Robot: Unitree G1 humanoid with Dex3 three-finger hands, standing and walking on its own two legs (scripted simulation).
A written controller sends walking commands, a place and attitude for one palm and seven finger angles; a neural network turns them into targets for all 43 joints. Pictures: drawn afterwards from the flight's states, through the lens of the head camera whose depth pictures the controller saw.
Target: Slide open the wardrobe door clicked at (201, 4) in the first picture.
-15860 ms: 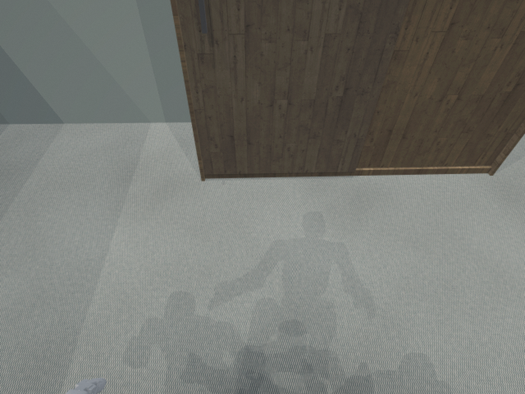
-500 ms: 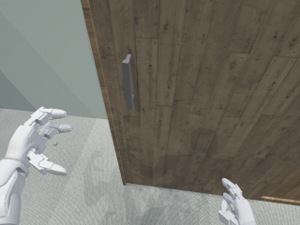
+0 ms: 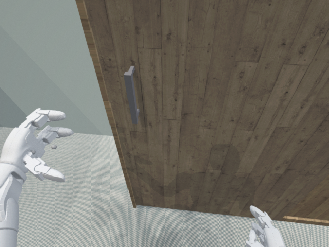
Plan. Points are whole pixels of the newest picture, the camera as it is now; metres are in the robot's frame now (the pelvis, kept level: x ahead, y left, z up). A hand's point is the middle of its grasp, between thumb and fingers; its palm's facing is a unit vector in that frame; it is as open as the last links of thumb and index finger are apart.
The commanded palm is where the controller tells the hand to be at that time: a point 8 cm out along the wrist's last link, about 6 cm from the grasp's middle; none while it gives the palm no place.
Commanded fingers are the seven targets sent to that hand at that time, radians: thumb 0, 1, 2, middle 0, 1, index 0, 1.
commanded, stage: raise the hand with hooked fingers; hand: left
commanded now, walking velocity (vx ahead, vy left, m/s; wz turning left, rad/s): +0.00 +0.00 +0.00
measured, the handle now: (133, 96) +0.49 +0.14 +0.13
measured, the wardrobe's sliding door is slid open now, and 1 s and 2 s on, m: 0.00 0.00 0.00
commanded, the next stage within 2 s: move the hooked fingers beside the handle in 0.22 s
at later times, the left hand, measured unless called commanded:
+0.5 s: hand (63, 140) +0.29 +0.26 +0.14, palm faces +0.02 -1.00 -0.04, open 14.0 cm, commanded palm +0.27 +0.31 +0.15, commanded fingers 0.00 -0.50 0.30 -0.30 -1.20 -0.30 -1.20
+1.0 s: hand (81, 128) +0.33 +0.24 +0.14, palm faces +0.01 -1.00 -0.02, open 14.0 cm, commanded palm +0.31 +0.28 +0.14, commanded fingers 0.00 -0.50 0.30 -0.30 -1.20 -0.30 -1.20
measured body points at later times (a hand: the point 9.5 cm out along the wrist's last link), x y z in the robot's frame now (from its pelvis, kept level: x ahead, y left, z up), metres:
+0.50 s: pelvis +0.01 +0.00 +0.00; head +0.00 -0.02 +0.45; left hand +0.28 +0.31 +0.15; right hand +0.19 -0.24 -0.07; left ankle +0.06 +0.12 -0.73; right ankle -0.01 -0.11 -0.73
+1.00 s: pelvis +0.01 +0.00 +0.00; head +0.00 -0.01 +0.45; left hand +0.32 +0.29 +0.15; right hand +0.18 -0.23 -0.08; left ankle +0.06 +0.12 -0.73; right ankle -0.01 -0.11 -0.73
